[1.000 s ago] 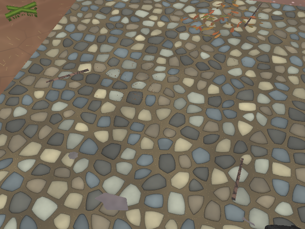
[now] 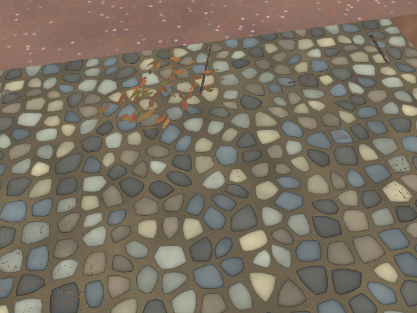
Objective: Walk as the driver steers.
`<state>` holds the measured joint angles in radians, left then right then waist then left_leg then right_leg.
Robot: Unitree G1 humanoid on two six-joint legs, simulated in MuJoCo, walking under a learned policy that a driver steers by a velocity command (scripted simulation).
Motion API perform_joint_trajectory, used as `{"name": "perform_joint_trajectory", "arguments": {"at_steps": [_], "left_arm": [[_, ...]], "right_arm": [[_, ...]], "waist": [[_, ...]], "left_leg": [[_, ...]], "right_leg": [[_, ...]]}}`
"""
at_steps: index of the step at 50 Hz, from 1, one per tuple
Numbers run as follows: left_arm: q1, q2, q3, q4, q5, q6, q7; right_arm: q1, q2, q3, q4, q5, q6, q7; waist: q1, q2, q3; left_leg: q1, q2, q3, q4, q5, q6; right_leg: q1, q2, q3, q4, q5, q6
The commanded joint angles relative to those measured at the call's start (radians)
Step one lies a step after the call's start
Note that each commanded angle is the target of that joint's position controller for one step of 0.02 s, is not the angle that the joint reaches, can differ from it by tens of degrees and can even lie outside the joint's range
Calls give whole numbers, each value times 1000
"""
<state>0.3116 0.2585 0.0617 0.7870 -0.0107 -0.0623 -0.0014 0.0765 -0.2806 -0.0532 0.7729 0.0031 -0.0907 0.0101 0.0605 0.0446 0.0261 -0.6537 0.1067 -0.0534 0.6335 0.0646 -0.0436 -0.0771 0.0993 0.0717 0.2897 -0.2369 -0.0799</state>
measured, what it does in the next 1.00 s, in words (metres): walks ahead: left foot, then right foot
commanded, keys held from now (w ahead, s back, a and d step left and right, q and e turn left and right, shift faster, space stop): w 0.46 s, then q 0.54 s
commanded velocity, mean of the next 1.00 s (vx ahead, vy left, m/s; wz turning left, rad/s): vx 0.34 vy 0.00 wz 0.15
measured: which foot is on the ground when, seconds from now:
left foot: up 0.00-0.12, down 0.14-0.66, up 0.68-1.00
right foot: down 0.00-0.16, up 0.18-0.62, down 0.64-1.00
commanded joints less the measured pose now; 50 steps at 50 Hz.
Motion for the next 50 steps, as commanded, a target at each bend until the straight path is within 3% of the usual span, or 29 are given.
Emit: {"name": "perform_joint_trajectory", "arguments": {"at_steps": [1, 5, 6, 7, 8, 9, 10, 11, 12, 13, 14, 17, 21, 25, 27, 29, 31, 32, 33, 34, 35, 36, 37, 38, 40, 44, 50], "left_arm": [[51, 169, 43, -21, -6, -8, 5], [55, 184, 50, 0, -5, 8, 15], [33, 185, 49, -3, -5, 13, 16], [27, 161, 38, -10, 1, 15, 15], [63, 108, 16, -29, 24, 14, 16], [196, 30, -4, -29, -1, -5, 9], [126, 132, 12, -20, -15, -17, 5], [14, 170, 22, -50, -26, -24, 2], [-45, 160, 20, -63, -18, -27, 4], [-66, 150, 23, -69, -4, -28, 5], [-47, 137, 25, -66, -1, -23, 4], [-28, 96, 19, -60, 1, -6, 7], [-145, 74, 8, -92, 8, -6, 6], [-281, 49, -2, -126, 10, -22, -7], [-319, 53, 0, -141, 11, -33, -18], [-317, 78, 8, -145, 15, -41, -25], [-214, 122, 26, -115, 25, -46, -20], [-124, 165, 41, -90, 34, -50, -11], [-7, 241, 55, -83, 59, -48, 2], [2, 247, 52, -91, 51, -25, 3], [-6, 187, 41, -113, 32, -2, 4], [-67, 148, 29, -117, 21, 10, 10], [-127, 122, 19, -110, 16, 18, 16], [-184, 105, 13, -107, 20, 25, 18], [-259, 122, 21, -101, 43, 24, 16], [-293, 143, 32, -81, 35, 17, 29], [-280, 189, 47, -42, 6, 51, 33]], "right_arm": [[-125, -72, -10, -91, 8, -21, 13], [-75, -107, -21, -91, 6, -33, 27], [7, -126, -33, -68, 4, -35, 24], [147, -166, -52, -29, -3, -36, 19], [307, -231, -65, -9, -15, -35, 15], [367, -269, -77, 29, -10, -27, 25], [351, -172, -51, 20, 15, -25, 27], [277, -134, -38, 7, 13, -21, 22], [213, -126, -32, -6, 0, -16, 20], [176, -108, -25, -10, -9, -14, 20], [160, -94, -19, -10, -18, -17, 19], [169, -105, -20, 8, -5, -25, 16], [203, -141, -29, 33, 1, -14, 0], [271, -145, -27, 71, 10, 3, -9], [313, -148, -28, 92, 12, 21, -14], [307, -157, -32, 94, 16, 36, -21], [251, -175, -40, 76, 21, 45, -29], [241, -157, -35, 61, 17, 43, -29], [250, -88, -13, 19, -8, 35, -27], [434, -14, 12, 40, 2, 32, -22], [427, -128, -15, 57, 21, 41, -21], [328, -157, -31, 31, 36, 55, -25], [283, -141, -32, 22, 31, 76, -35], [278, -135, -38, 21, 22, 102, -45], [308, -97, -38, 10, 16, 141, -56], [260, -79, -39, -31, 4, 149, -49], [186, -107, -49, -82, 5, 155, -12]], "waist": [[30, -120, 19], [-16, -146, 8], [-66, -146, -37], [-129, -120, -141], [-168, 8, -300], [-112, 313, -391], [-154, 181, -317], [-157, 94, -177], [-134, 12, -104], [-110, -1, -55], [-82, 27, -54], [-59, 41, -45], [-84, 13, -14], [-129, 9, 21], [-138, 22, 10], [-120, 44, -10], [-51, 60, -60], [-12, 32, -126], [11, -109, -285], [-37, -336, -463], [-4, -242, -509], [-8, -198, -368], [-29, -158, -258], [-58, -163, -184], [-104, -211, -114], [-106, -176, -127], [-90, -169, -126]], "left_leg": [[65, -38, 26, -85, 46, 21], [108, -62, 35, -139, -108, 82], [226, -92, 66, -167, -116, 105], [440, -78, 58, -153, -79, 141], [744, 107, -160, -116, -62, 218], [1016, 278, -627, -266, -330, 361], [989, 261, -673, -335, -538, 327], [861, 233, -529, -351, -526, 285], [727, 196, -424, -370, -415, 268], [629, 165, -354, -394, -314, 269], [572, 140, -303, -415, -238, 264], [513, 117, -200, -468, -108, 281], [524, 92, -94, -503, -9, 269], [514, 48, -19, -466, 124, 232], [557, 56, -32, -400, 212, 221], [605, 71, -74, -320, 242, 199], [611, 56, -102, -197, 279, 161], [554, 0, -80, -73, 246, 123], [336, -85, -44, 208, -92, 71], [83, -181, -11, 526, -818, 18], [61, -131, -82, 623, -801, 10], [-18, -96, -43, 650, -727, 0], [-30, -63, -14, 627, -663, -15], [16, -36, -11, 596, -619, -27], [150, -35, 27, 551, -542, -37], [211, -10, 41, 367, -419, -13], [313, -29, 95, 121, -376, 38]], "right_leg": [[-31, -270, 131, -68, 214, -140], [97, -325, 164, 33, 394, -105], [95, -296, 138, 123, 553, -87], [41, -238, 94, 298, 615, -60], [-156, -155, 45, 606, 340, -22], [-518, 1, 21, 909, -304, 40], [-642, -54, 104, 1007, -335, 33], [-694, -104, 72, 1007, -238, 27], [-666, -150, 35, 966, -155, 29], [-639, -181, 26, 906, -102, 34], [-583, -206, 28, 871, -68, 38], [-557, -225, 1, 773, -34, 64], [-606, -230, -21, 552, 166, 95], [-509, -171, -63, 318, 329, 100], [-472, -134, -62, 258, 350, 95], [-438, -115, -40, 205, 318, 77], [-300, -99, -41, 136, 329, 46], [-128, -133, -35, 112, 505, 17], [199, -338, 124, 231, 928, -63], [452, -601, 376, 266, 1097, -235], [387, -553, 387, 211, 837, -225], [274, -501, 290, 161, 639, -191], [133, -454, 222, 108, 493, -167], [-16, -428, 164, 55, 355, -152], [-236, -386, 60, -39, 221, -150], [-247, -405, -41, -59, 240, -161], [-163, -445, -95, -14, 164, -120]]}}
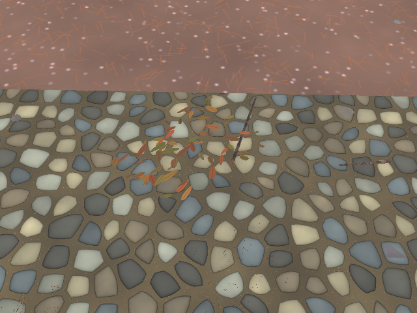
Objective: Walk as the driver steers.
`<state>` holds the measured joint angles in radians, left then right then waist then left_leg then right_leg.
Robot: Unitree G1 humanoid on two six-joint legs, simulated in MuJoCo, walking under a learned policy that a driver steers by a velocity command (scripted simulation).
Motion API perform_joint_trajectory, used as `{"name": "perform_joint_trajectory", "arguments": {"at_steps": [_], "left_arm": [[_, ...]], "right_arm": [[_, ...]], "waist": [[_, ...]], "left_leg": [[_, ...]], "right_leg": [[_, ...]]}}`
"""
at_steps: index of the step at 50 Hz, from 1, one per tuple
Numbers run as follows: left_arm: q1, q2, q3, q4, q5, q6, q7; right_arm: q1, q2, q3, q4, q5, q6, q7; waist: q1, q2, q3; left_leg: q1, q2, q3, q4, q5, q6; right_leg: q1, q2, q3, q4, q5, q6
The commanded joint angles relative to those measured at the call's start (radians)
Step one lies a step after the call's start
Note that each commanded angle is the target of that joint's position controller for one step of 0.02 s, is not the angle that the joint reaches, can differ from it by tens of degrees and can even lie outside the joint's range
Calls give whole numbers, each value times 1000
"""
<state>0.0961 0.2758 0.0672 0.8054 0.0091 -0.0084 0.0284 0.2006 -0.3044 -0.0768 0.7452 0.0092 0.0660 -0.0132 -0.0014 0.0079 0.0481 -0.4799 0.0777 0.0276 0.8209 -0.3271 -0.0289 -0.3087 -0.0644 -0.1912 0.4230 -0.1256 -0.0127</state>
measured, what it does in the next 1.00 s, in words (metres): steps on the spot: left foot, then right foot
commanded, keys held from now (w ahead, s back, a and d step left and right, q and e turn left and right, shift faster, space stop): q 0.14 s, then no key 0.86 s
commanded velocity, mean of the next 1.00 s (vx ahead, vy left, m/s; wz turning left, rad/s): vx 0.01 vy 0.00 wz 0.21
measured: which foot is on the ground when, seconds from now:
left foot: up 0.00-0.04, down 0.06-1.00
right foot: down 0.00-0.06, up 0.08-0.46, down 0.48-1.00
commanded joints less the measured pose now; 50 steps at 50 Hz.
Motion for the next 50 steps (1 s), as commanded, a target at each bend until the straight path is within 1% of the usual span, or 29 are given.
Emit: {"name": "perform_joint_trajectory", "arguments": {"at_steps": [1, 2, 3, 4, 5, 6, 7, 8, 9, 10, 11, 13, 16, 18, 20, 21, 22, 23, 24, 25, 26, 27, 28, 29, 31, 33, 38, 43, 50], "left_arm": [[-72, 175, 43, -55, -23, 4, 3], [-59, 162, 41, -43, -30, 10, 3], [-15, 128, 35, -20, -30, 18, 0], [18, 72, 22, -30, 3, 22, -8], [-78, 93, 28, -80, 12, 19, 2], [-119, 122, 38, -85, 3, 20, 7], [-97, 124, 43, -76, -10, 21, 12], [-58, 127, 48, -43, -6, 24, 20], [-40, 135, 52, -30, 0, 25, 24], [-30, 129, 53, -23, 0, 24, 22], [-21, 121, 51, -19, -5, 21, 19], [-27, 99, 42, -16, -13, 19, 15], [-48, 77, 25, -14, -13, 19, 6], [-42, 89, 23, -8, -16, 18, -1], [-30, 101, 23, -1, -20, 16, -6], [-18, 99, 22, 5, -20, 13, -8], [6, 90, 19, 16, -18, 9, -12], [32, 85, 15, 28, -10, 3, -17], [51, 112, 17, 35, 6, -2, -18], [64, 187, 29, 34, 16, -3, -14], [12, 171, 24, 47, 5, -1, -17], [-27, 110, 10, 34, 2, -5, -23], [-32, 100, 6, 39, 7, -11, -25], [-28, 113, 5, 43, 7, -19, -25], [-5, 114, 1, 65, 3, -32, -23], [12, 107, -4, 83, -1, -31, -17], [15, 100, -13, 111, -2, -20, -9], [12, 94, -19, 141, -3, -15, -10], [17, 88, -26, 182, -4, -11, -10]], "right_arm": [[79, -81, -28, -51, -2, -2, 16], [102, -87, -35, -42, -7, -3, 17], [131, -119, -48, -36, -15, -5, 11], [138, -234, -74, -58, -16, -9, -9], [116, -286, -75, -90, -41, -26, -6], [105, -246, -67, -93, -50, -50, 2], [60, -226, -62, -96, -37, -67, 0], [5, -185, -51, -108, -19, -71, -4], [-30, -153, -39, -115, -8, -69, -11], [-31, -130, -27, -117, -11, -69, -16], [-26, -116, -21, -116, -16, -69, -20], [-15, -109, -17, -110, -18, -70, -24], [-17, -117, -17, -100, -19, -63, -26], [-27, -125, -18, -92, -23, -58, -19], [-33, -121, -14, -79, -22, -55, -11], [-42, -114, -10, -72, -18, -54, -8], [-58, -102, -4, -66, -12, -52, -7], [-55, -89, 2, -55, -5, -52, -6], [-29, -70, 9, -46, -11, -58, -6], [11, -53, 13, -44, -32, -67, -1], [29, -26, 17, -42, -34, -72, 1], [-25, -55, 14, -34, -40, -71, 0], [-68, -75, 6, -38, -33, -66, -3], [-83, -77, 3, -34, -27, -56, -8], [-71, -67, 4, -25, -27, -46, -10], [-63, -57, 4, -7, -24, -49, -9], [-50, -51, 1, 43, -21, -58, -11], [-37, -55, 0, 91, -19, -62, -17], [-28, -58, 4, 155, -17, -65, -24]], "waist": [[-44, -124, -144], [-52, -104, -141], [-54, -23, -112], [-11, 275, -84], [-43, 327, -71], [-57, 210, -93], [-24, 169, -94], [0, 119, -112], [10, 125, -122], [16, 130, -144], [18, 123, -162], [9, 113, -164], [-13, 131, -152], [-24, 141, -134], [-29, 141, -115], [-22, 136, -108], [0, 123, -104], [21, 103, -99], [14, 66, -119], [-32, -69, -144], [-73, -185, -138], [-43, -159, -115], [-25, -139, -100], [-16, -122, -89], [-11, -95, -82], [-3, -62, -75], [9, -12, -61], [10, 2, -54], [8, -5, -46]], "left_leg": [[184, -15, 35, -153, 55, 42], [241, -41, 47, -234, 97, 68], [296, -34, -16, -348, 183, 108], [386, 198, -350, -460, 487, 205], [327, 308, -559, -522, 488, 370], [319, 268, -500, -531, 422, 361], [323, 220, -426, -520, 382, 305], [335, 186, -369, -503, 355, 253], [326, 170, -332, -494, 394, 234], [319, 155, -306, -487, 453, 233], [332, 146, -287, -482, 488, 236], [368, 136, -268, -479, 495, 238], [367, 131, -269, -479, 421, 243], [324, 133, -280, -480, 385, 256], [302, 135, -303, -473, 378, 262], [298, 131, -310, -461, 380, 256], [287, 115, -303, -440, 381, 239], [263, 92, -292, -424, 362, 205], [230, 56, -278, -404, 298, 157], [182, -28, -202, -317, 181, 108], [213, -87, -130, -343, 69, 65], [273, -76, -127, -356, 98, 44], [287, -74, -126, -350, 139, 47], [294, -70, -134, -347, 183, 57], [308, -59, -150, -364, 228, 65], [303, -58, -151, -372, 245, 67], [293, -57, -150, -388, 260, 55], [303, -55, -147, -396, 270, 48], [313, -54, -139, -403, 270, 45]], "right_leg": [[68, -272, 150, -111, 24, -161], [54, -245, 126, -54, -33, -122], [-1, -190, 78, 70, -124, -54], [-210, -49, -35, 381, -364, 57], [-368, 70, 108, 594, -549, 85], [-383, 56, 206, 700, -501, 67], [-393, 43, 233, 714, -405, 50], [-388, 27, 243, 708, -337, 48], [-364, 25, 240, 710, -290, 55], [-322, 31, 235, 729, -257, 61], [-302, 35, 234, 722, -232, 67], [-286, 32, 236, 621, -204, 76], [-199, 23, 233, 431, -202, 87], [-119, 26, 219, 347, -226, 86], [-64, 32, 208, 271, -234, 80], [-34, 35, 202, 211, -215, 73], [19, 41, 191, 105, -146, 62], [96, 41, 190, -36, -1, 45], [186, -10, 248, -67, 119, 22], [249, -119, 342, -33, 319, -24], [156, -148, 367, -32, 209, -97], [87, -118, 363, -60, 50, -95], [68, -86, 335, -65, -15, -62], [60, -62, 311, -60, -24, -38], [64, -43, 288, -50, -31, -19], [78, -29, 272, -36, -30, -13], [101, -13, 258, -26, -35, -17], [108, 1, 248, -28, -32, -18], [110, 14, 240, -38, -32, -17]]}}
Over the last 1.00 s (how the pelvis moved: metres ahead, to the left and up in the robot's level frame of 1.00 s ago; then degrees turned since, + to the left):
0.43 0.03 -0.01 14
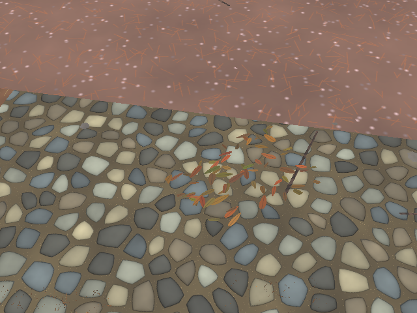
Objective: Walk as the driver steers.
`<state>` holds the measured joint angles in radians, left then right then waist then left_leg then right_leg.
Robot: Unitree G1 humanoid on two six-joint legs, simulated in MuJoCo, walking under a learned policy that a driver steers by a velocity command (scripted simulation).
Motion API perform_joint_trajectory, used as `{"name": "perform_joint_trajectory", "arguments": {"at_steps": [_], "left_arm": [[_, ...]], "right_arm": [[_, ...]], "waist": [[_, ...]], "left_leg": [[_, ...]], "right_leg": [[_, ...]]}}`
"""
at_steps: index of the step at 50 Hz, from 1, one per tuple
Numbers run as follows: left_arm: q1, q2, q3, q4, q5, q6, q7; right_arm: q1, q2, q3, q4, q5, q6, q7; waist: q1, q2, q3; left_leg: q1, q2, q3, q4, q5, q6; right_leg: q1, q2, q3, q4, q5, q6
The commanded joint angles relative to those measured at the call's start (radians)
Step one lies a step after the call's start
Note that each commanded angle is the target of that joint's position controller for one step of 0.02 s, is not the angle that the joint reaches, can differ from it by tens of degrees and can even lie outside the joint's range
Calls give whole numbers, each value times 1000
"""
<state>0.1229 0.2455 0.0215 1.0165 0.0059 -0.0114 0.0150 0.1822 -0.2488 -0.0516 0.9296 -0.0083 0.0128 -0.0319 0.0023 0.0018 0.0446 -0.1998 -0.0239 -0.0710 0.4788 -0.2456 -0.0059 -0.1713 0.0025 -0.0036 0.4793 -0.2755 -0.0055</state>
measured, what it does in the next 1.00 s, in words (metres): stands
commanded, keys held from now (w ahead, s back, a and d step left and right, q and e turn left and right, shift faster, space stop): no key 1.00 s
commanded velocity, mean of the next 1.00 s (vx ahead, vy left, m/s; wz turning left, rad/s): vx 0.00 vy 0.00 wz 0.00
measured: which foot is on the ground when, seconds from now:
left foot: down 0.00-1.00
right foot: down 0.00-1.00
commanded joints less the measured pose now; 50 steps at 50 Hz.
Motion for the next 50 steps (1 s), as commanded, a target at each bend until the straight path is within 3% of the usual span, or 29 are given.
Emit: {"name": "perform_joint_trajectory", "arguments": {"at_steps": [1, 23, 50], "left_arm": [[-8, 118, 19, -24, 0, -8, 4], [77, 105, 2, 37, -1, -7, 13], [176, 68, -4, 44, -4, -8, 15]], "right_arm": [[-9, -114, -20, -21, 1, -12, -6], [11, -92, -1, 113, 5, -12, -12], [77, -61, 18, 174, 8, -12, -20]], "waist": [[4, -1, -41], [3, 0, -18], [1, -2, -1]], "left_leg": [[34, 47, -39, -61, 187, 21], [22, 40, -13, -74, 154, 11], [0, 38, 1, -73, 141, 2]], "right_leg": [[-27, -51, 51, -96, 117, -24], [-40, -34, 46, -112, 102, -29], [-44, -28, 47, -114, 119, -38]]}}
Over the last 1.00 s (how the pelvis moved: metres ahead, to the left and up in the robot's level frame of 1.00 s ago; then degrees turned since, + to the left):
0.04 0.00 0.00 11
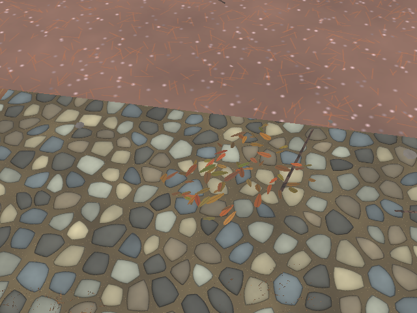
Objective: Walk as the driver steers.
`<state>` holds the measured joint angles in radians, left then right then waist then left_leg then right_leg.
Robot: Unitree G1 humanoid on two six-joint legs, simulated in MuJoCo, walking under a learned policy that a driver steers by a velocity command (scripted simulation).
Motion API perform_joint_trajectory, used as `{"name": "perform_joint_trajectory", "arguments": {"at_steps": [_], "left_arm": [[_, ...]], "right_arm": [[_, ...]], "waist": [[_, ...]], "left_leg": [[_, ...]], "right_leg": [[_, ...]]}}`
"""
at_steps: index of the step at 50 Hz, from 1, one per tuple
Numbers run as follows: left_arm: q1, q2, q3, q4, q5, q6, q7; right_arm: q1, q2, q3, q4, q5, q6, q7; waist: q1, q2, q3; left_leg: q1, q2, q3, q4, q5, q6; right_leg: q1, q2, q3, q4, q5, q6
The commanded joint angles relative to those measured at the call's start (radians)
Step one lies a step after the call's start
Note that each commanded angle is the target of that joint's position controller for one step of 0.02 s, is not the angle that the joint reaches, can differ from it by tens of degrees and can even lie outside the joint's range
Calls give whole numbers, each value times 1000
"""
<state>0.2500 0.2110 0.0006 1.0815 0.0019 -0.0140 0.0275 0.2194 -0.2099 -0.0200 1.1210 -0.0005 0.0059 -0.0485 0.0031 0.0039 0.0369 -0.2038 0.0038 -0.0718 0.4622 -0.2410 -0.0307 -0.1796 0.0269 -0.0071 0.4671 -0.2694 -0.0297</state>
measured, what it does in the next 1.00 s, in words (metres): walks ahead: left foot, then right foot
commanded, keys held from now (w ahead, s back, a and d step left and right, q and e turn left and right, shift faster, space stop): no key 0.20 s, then w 0.44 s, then w+e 0.36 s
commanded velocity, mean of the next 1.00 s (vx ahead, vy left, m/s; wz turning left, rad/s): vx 0.28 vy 0.00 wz -0.11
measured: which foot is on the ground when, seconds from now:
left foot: down 0.00-0.26, up 0.28-0.50, down 0.52-0.98, up 1.00-1.00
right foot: down 0.00-0.50, up 0.52-0.98, down 1.00-1.00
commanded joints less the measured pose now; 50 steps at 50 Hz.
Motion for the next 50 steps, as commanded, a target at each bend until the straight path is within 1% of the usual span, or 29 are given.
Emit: {"name": "perform_joint_trajectory", "arguments": {"at_steps": [1, 10, 11, 12, 13, 15, 16, 18, 20, 22, 24, 25, 26, 27, 28, 29, 30, 31, 32, 33, 35, 38, 42, 44, 46, 47, 48, 49, 50], "left_arm": [[52, 101, 17, -21, 0, -6, 3], [75, 90, 18, -22, -2, -6, 3], [93, 82, 17, -13, -1, -5, 5], [100, 98, 24, -11, -7, -2, 8], [105, 135, 36, -15, -15, 1, 12], [160, 198, 59, -18, -24, -7, 14], [161, 215, 69, -24, -22, -17, 15], [146, 189, 69, -43, -11, -39, 11], [105, 174, 68, -69, -30, -49, 6], [71, 190, 73, -83, -41, -42, 3], [77, 190, 72, -90, -43, -32, -1], [55, 160, 62, -101, -38, -37, -4], [29, 79, 39, -123, -20, -47, -15], [35, 35, 33, -162, -30, -69, -14], [7, 92, 43, -174, -53, -83, -16], [-24, 121, 49, -184, -60, -95, -24], [-15, 124, 53, -171, -49, -99, -25], [-16, 139, 62, -167, -33, -101, -24], [-18, 142, 68, -164, -26, -98, -29], [-15, 125, 67, -157, -26, -92, -34], [-53, 93, 62, -169, -27, -78, -40], [-191, 59, 47, -233, -30, -72, -45], [-318, 50, 34, -291, -32, -72, -68], [-356, 52, 32, -318, -33, -75, -83], [-343, 77, 43, -335, -31, -80, -97], [-299, 101, 56, -332, -30, -79, -100], [-190, 141, 77, -310, -33, -77, -102], [-32, 194, 107, -271, -36, -72, -98], [119, 270, 136, -247, -30, -58, -80]], "right_arm": [[42, -98, -14, -17, 0, -5, -4], [62, -89, -12, -11, 1, -5, -6], [81, -75, -8, -1, 1, -5, -7], [82, -71, -8, 0, 4, -4, -8], [73, -74, -11, -7, 9, -7, -9], [17, -64, -7, -49, 9, -31, -1], [-9, -64, -7, -67, 14, -48, 7], [-30, -78, -17, -86, 26, -74, 23], [-28, -82, -21, -96, 34, -96, 35], [15, -65, -26, -77, 33, -108, 42], [168, -64, -40, -8, 29, -102, 44], [248, -78, -49, 12, 28, -97, 42], [366, -157, -67, 18, 22, -96, 33], [451, -256, -80, 26, 11, -108, 47], [355, -201, -60, 10, 3, -124, 52], [252, -146, -44, -29, 6, -134, 58], [181, -131, -34, -56, 6, -137, 65], [150, -119, -28, -71, 7, -134, 69], [160, -94, -20, -71, 3, -127, 68], [191, -90, -18, -64, -2, -122, 62], [242, -108, -21, -53, -10, -117, 47], [242, -130, -23, -66, -15, -114, 30], [278, -145, -28, -68, -4, -115, 21], [288, -146, -31, -67, 1, -108, 20], [262, -170, -38, -85, -1, -97, 16], [248, -188, -44, -97, -4, -89, 11], [230, -203, -49, -111, -10, -76, 5], [206, -214, -50, -131, -11, -69, 4], [202, -204, -41, -164, -19, -78, 6]], "waist": [[0, -4, 7], [0, -4, 12], [-1, -13, -11], [4, -30, 4], [12, -69, 30], [43, -168, 88], [47, -180, 126], [37, -141, 145], [14, -108, 116], [-21, -107, 70], [-75, -81, 25], [-111, -31, 13], [-149, 195, -32], [-142, 345, -62], [-95, 190, 18], [-66, 117, 80], [-38, 85, 83], [-24, 78, 85], [-20, 88, 77], [-22, 100, 66], [-34, 83, 61], [-54, 61, 86], [-79, 57, 112], [-74, 54, 118], [-35, 79, 71], [-2, 107, 21], [59, 135, -53], [140, 131, -144], [193, 36, -244]], "left_leg": [[4, 11, 2, -56, 137, 27], [0, 11, 4, -55, 135, 24], [10, -3, 22, -50, 54, 24], [-17, -30, 52, -14, -67, 28], [-72, -60, 88, 53, -199, 36], [-224, -45, 114, 244, -236, 50], [-273, 1, 88, 341, -209, 62], [-402, 62, 39, 474, -276, 84], [-374, 89, 40, 340, -250, 100], [-149, 34, 122, 134, -133, 91], [130, -47, 192, 33, 18, 61], [232, -13, 127, -3, -4, 71], [331, 208, -194, -148, -138, 138], [399, 394, -624, -305, -306, 293], [319, 426, -666, -322, -458, 319], [262, 377, -543, -322, -431, 277], [226, 322, -417, -327, -306, 240], [199, 279, -312, -334, -165, 210], [180, 240, -222, -340, -48, 186], [184, 215, -147, -339, 62, 177], [196, 202, -58, -338, 223, 181], [148, 188, 39, -365, 294, 176], [170, 208, 130, -390, 324, 169], [245, 233, 163, -353, 424, 163], [319, 250, 198, -245, 760, 145], [355, 256, 212, -149, 970, 134], [362, 253, 227, 10, 1118, 121], [283, 229, 241, 228, 1117, 98], [19, 186, 237, 532, 811, 68]], "right_leg": [[-36, -52, 51, -102, 114, -15], [-35, -52, 52, -102, 121, -17], [-26, -47, 51, -117, 11, -20], [-35, -47, 65, -135, -165, -35], [-52, -75, 116, -165, -354, -66], [-50, -257, 367, -295, -607, -171], [-74, -340, 477, -345, -604, -222], [-12, -388, 522, -358, -478, -246], [26, -338, 405, -334, -336, -190], [-59, -241, 239, -280, -226, -145], [-207, -173, 159, -169, -217, -129], [-281, -135, 114, -42, -150, -103], [-400, -46, -13, 331, -130, -36], [-600, 44, 10, 585, -295, -25], [-693, -40, 90, 745, -255, -46], [-731, -89, 105, 772, -134, -68], [-705, -121, 88, 746, -39, -70], [-671, -143, 81, 680, 30, -63], [-621, -155, 66, 631, 75, -52], [-600, -152, 44, 610, 112, -40], [-620, -149, 24, 563, 170, -16], [-594, -122, 13, 366, 275, -4], [-520, -87, -35, 184, 358, -28], [-518, -75, -45, 137, 331, -56], [-445, -30, -88, 125, 257, -93], [-380, 4, -114, 141, 206, -112], [-256, 41, -132, 151, 165, -132], [-28, 68, -121, 100, 199, -165], [287, -73, 119, 83, 143, -221]]}}
Over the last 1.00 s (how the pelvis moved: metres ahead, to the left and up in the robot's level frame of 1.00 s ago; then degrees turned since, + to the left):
0.00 -0.02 0.00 0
